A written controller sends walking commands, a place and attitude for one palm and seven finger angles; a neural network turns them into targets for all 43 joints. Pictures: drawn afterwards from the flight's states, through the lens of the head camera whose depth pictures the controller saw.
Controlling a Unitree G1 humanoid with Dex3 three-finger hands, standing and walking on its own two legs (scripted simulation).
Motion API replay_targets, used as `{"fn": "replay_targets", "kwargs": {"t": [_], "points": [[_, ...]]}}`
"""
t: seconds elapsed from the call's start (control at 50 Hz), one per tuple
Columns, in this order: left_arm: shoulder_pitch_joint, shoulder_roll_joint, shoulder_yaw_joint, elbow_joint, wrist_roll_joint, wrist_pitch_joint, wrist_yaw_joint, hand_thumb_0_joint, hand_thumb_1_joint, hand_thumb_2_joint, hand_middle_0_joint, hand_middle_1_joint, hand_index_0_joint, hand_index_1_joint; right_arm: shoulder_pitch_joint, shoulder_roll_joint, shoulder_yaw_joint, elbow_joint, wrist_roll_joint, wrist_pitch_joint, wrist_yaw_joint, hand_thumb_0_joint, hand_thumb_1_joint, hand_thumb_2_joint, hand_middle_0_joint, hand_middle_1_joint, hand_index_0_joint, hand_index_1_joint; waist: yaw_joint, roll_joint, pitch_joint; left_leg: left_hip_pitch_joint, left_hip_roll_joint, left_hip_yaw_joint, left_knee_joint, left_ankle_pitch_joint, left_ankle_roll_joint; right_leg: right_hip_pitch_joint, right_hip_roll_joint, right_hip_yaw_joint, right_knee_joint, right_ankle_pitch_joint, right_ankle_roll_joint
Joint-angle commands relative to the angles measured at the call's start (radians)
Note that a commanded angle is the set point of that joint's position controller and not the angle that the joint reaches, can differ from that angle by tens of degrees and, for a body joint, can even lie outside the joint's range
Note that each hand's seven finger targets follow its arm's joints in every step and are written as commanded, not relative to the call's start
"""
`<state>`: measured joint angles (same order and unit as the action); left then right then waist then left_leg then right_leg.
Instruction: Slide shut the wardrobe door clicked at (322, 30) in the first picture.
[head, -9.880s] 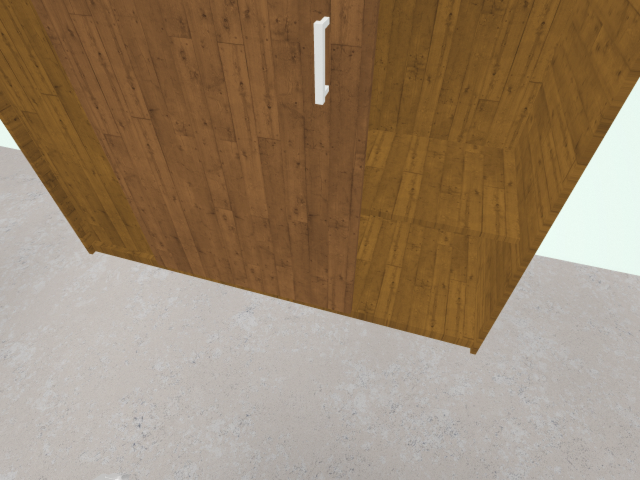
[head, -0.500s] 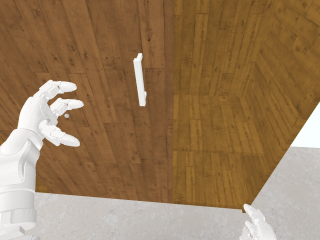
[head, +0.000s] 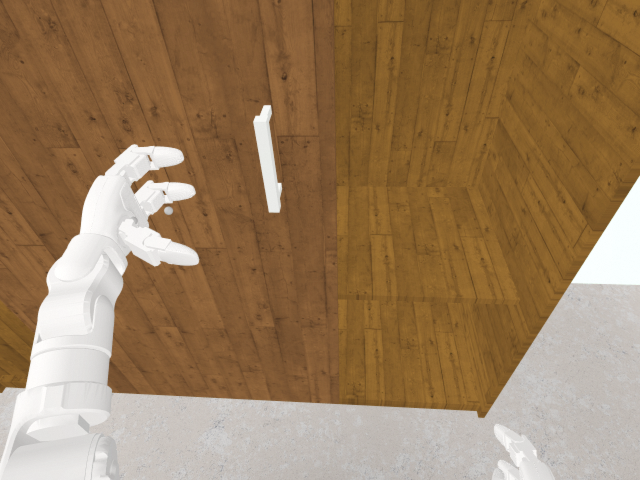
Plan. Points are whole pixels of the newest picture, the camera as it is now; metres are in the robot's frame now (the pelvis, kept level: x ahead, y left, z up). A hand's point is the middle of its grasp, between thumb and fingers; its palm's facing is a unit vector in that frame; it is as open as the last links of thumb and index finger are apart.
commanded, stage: move the hooked fingers beside the handle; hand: left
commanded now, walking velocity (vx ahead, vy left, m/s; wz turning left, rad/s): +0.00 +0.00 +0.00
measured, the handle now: (270, 161) +0.50 +0.10 +0.17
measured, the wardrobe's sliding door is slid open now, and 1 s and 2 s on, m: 0.43 0.43 0.43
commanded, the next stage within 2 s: feel for the door with the fingertips in 1.40 s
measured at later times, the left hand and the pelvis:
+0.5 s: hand (208, 182) +0.43 +0.17 +0.19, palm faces +0.01 -1.00 -0.01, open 14.0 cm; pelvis +0.00 +0.00 +0.00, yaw -1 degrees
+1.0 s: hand (215, 181) +0.44 +0.16 +0.18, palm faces +0.01 -1.00 +0.00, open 14.0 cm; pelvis +0.01 +0.00 +0.00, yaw -2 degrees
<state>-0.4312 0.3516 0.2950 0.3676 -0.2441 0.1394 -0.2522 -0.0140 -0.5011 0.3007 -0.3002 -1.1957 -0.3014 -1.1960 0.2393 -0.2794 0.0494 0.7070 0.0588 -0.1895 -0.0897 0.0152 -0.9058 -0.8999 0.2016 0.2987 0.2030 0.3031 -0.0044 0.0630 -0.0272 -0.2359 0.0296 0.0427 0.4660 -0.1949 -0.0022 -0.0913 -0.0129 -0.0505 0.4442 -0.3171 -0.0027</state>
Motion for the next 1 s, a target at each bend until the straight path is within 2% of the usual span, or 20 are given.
{"fn": "replay_targets", "kwargs": {"t": [0.0,0.06,0.1,0.14,0.2,0.22,0.24,0.3,0.32,0.4,0.44,0.5,0.54,0.64,0.7,0.74,0.8,0.84,0.92,0.98], "points": [[-0.416,0.248,0.077,-0.169,-0.008,-0.084,0.016,0.0,-0.5,0.3,-0.3,-1.2,-0.3,-1.2,-0.085,-0.12,-0.05,-0.136,0.002,-0.038,-0.005,0.0,-0.9,-0.9,0.2,0.3,0.2,0.3,0.004,-0.063,-0.211,0.222,-0.016,-0.044,-0.022,0.189,0.044,-0.115,0.018,0.011,-0.067,0.35,-0.011],[-0.482,0.241,0.053,-0.11,-0.002,-0.076,0.022,0.0,-0.5,0.3,-0.3,-1.2,-0.3,-1.2,-0.079,-0.123,-0.051,-0.129,0.007,-0.027,-0.009,0.0,-0.9,-0.9,0.2,0.3,0.2,0.3,-0.013,-0.058,-0.164,0.194,-0.016,-0.039,-0.03,0.136,0.045,-0.149,0.016,0.018,-0.076,0.301,-0.008],[-0.523,0.252,0.05,-0.107,0.011,-0.087,0.032,0.0,-0.5,0.3,-0.3,-1.2,-0.3,-1.2,-0.069,-0.125,-0.052,-0.125,0.004,-0.022,-0.009,0.0,-0.9,-0.9,0.2,0.3,0.2,0.3,-0.014,-0.044,-0.185,0.203,-0.016,-0.038,-0.023,0.145,0.045,-0.143,0.016,0.02,-0.075,0.304,-0.011],[-0.582,0.215,0.015,-0.11,0.01,-0.1,0.036,0.0,-0.5,0.3,-0.3,-1.2,-0.3,-1.2,-0.065,-0.12,-0.053,-0.125,0.004,-0.022,-0.008,0.0,-0.9,-0.9,0.2,0.3,0.2,0.3,-0.027,-0.028,-0.21,0.228,-0.017,-0.042,-0.02,0.154,0.045,-0.15,0.016,0.022,-0.071,0.313,-0.011],[-0.593,0.28,0.066,-0.033,0.014,-0.117,0.044,0.0,-0.5,0.3,-0.3,-1.2,-0.3,-1.2,-0.04,-0.132,-0.056,-0.104,0.0,-0.017,-0.01,0.0,-0.9,-0.9,0.2,0.3,0.2,0.3,-0.021,-0.07,-0.224,0.208,-0.016,-0.039,-0.014,0.16,0.048,-0.135,0.019,0.025,-0.069,0.324,-0.01],[-0.637,0.223,0.01,-0.051,0.016,-0.128,0.041,0.0,-0.5,0.3,-0.3,-1.2,-0.3,-1.2,-0.042,-0.124,-0.055,-0.108,0.001,-0.019,-0.007,0.0,-0.9,-0.9,0.2,0.3,0.2,0.3,-0.032,-0.021,-0.224,0.215,-0.021,-0.038,-0.014,0.161,0.046,-0.143,0.015,0.027,-0.064,0.33,-0.011],[-0.659,0.21,0.001,-0.036,0.018,-0.135,0.045,0.0,-0.5,0.3,-0.3,-1.2,-0.3,-1.2,-0.034,-0.123,-0.058,-0.105,0.002,-0.021,-0.004,0.0,-0.9,-0.9,0.2,0.3,0.2,0.3,-0.037,-0.028,-0.231,0.229,-0.018,-0.045,-0.013,0.161,0.044,-0.154,0.017,0.023,-0.063,0.324,-0.012],[-0.629,0.227,0.025,0.009,0.026,-0.142,0.055,0.0,-0.5,0.3,-0.3,-1.2,-0.3,-1.2,-0.014,-0.13,-0.065,-0.098,-0.001,-0.018,0.004,0.0,-0.9,-0.9,0.2,0.3,0.2,0.3,-0.023,-0.042,-0.268,0.233,-0.019,-0.041,-0.002,0.204,0.046,-0.133,0.021,0.023,-0.055,0.366,-0.014],[-0.639,0.216,0.023,0.024,0.023,-0.141,0.057,0.0,-0.5,0.3,-0.3,-1.2,-0.3,-1.2,-0.011,-0.129,-0.065,-0.098,-0.002,-0.017,0.006,0.0,-0.9,-0.9,0.2,0.3,0.2,0.3,-0.026,-0.059,-0.259,0.217,-0.02,-0.038,-0.003,0.201,0.047,-0.132,0.019,0.024,-0.054,0.378,-0.012],[-0.624,0.276,0.075,0.095,0.037,-0.145,0.068,0.0,-0.5,0.3,-0.3,-1.2,-0.3,-1.2,0.01,-0.138,-0.071,-0.092,-0.006,-0.003,0.012,0.0,-0.9,-0.9,0.2,0.3,0.2,0.3,-0.014,-0.094,-0.243,0.166,-0.021,-0.022,0.002,0.197,0.051,-0.115,0.018,0.03,-0.048,0.4,-0.007],[-0.686,0.238,0.032,0.096,0.045,-0.154,0.069,0.0,-0.5,0.3,-0.3,-1.2,-0.3,-1.2,0.017,-0.132,-0.072,-0.094,-0.004,0.002,0.013,0.0,-0.9,-0.9,0.2,0.3,0.2,0.3,-0.032,-0.056,-0.229,0.17,-0.021,-0.02,0.002,0.194,0.05,-0.138,0.018,0.03,-0.043,0.396,-0.009],[-0.741,0.271,0.052,0.13,0.049,-0.171,0.075,0.0,-0.5,0.3,-0.3,-1.2,-0.3,-1.2,0.042,-0.14,-0.078,-0.081,-0.006,0.007,0.013,0.0,-0.9,-0.9,0.2,0.3,0.2,0.3,-0.042,-0.085,-0.248,0.17,-0.018,-0.021,0.013,0.189,0.052,-0.143,0.022,0.032,-0.044,0.387,-0.008],[-0.816,0.238,0.021,0.105,0.048,-0.193,0.075,0.0,-0.5,0.3,-0.3,-1.2,-0.3,-1.2,0.049,-0.137,-0.081,-0.08,-0.007,0.001,0.015,0.0,-0.9,-0.9,0.2,0.3,0.2,0.3,-0.058,-0.045,-0.282,0.204,-0.019,-0.024,0.016,0.202,0.051,-0.154,0.023,0.033,-0.038,0.397,-0.009],[-0.781,0.226,0.028,0.166,0.059,-0.205,0.084,0.0,-0.5,0.3,-0.3,-1.2,-0.3,-1.2,0.073,-0.139,-0.086,-0.07,-0.009,0.002,0.025,0.0,-0.9,-0.9,0.2,0.3,0.2,0.3,-0.048,-0.028,-0.301,0.213,-0.018,-0.026,0.026,0.237,0.048,-0.16,0.028,0.028,-0.025,0.417,-0.013],[-0.706,0.278,0.081,0.212,0.067,-0.198,0.089,0.0,-0.5,0.3,-0.3,-1.2,-0.3,-1.2,0.081,-0.146,-0.089,-0.074,-0.013,0.014,0.028,0.0,-0.9,-0.9,0.2,0.3,0.2,0.3,-0.028,-0.089,-0.29,0.162,-0.017,-0.019,0.024,0.24,0.051,-0.126,0.028,0.027,-0.02,0.44,-0.012],[-0.727,0.246,0.056,0.165,0.066,-0.202,0.088,0.0,-0.5,0.3,-0.3,-1.2,-0.3,-1.2,0.074,-0.14,-0.09,-0.09,-0.012,0.016,0.033,0.0,-0.9,-0.9,0.2,0.3,0.2,0.3,-0.033,-0.059,-0.297,0.173,-0.019,-0.014,0.025,0.256,0.051,-0.127,0.027,0.029,-0.015,0.465,-0.011],[-0.678,0.272,0.084,0.126,0.065,-0.208,0.089,0.0,-0.5,0.3,-0.3,-1.2,-0.3,-1.2,0.068,-0.14,-0.093,-0.101,-0.012,0.021,0.034,0.0,-0.9,-0.9,0.2,0.3,0.2,0.3,-0.021,-0.072,-0.314,0.18,-0.015,-0.011,0.027,0.269,0.052,-0.109,0.03,0.029,-0.015,0.469,-0.011],[-0.724,0.222,0.029,0.088,0.063,-0.207,0.085,0.0,-0.5,0.3,-0.3,-1.2,-0.3,-1.2,0.06,-0.133,-0.09,-0.104,-0.007,0.022,0.034,0.0,-0.9,-0.9,0.2,0.3,0.2,0.3,-0.041,-0.022,-0.288,0.199,-0.014,-0.015,0.023,0.261,0.05,-0.141,0.032,0.028,-0.018,0.447,-0.013],[-0.72,0.202,0.026,0.071,0.052,-0.196,0.094,0.0,-0.5,0.3,-0.3,-1.2,-0.3,-1.2,0.053,-0.133,-0.091,-0.098,-0.008,0.017,0.03,0.0,-0.9,-0.9,0.2,0.3,0.2,0.3,-0.043,-0.032,-0.294,0.226,-0.011,-0.022,0.023,0.245,0.049,-0.162,0.035,0.025,-0.029,0.41,-0.011],[-0.772,0.167,-0.01,0.102,0.053,-0.184,0.102,0.0,-0.5,0.3,-0.3,-1.2,-0.3,-1.2,0.052,-0.132,-0.087,-0.084,-0.004,0.014,0.026,0.0,-0.9,-0.9,0.2,0.3,0.2,0.3,-0.062,-0.043,-0.258,0.224,-0.008,-0.031,0.02,0.208,0.048,-0.203,0.036,0.021,-0.035,0.359,-0.011]]}}
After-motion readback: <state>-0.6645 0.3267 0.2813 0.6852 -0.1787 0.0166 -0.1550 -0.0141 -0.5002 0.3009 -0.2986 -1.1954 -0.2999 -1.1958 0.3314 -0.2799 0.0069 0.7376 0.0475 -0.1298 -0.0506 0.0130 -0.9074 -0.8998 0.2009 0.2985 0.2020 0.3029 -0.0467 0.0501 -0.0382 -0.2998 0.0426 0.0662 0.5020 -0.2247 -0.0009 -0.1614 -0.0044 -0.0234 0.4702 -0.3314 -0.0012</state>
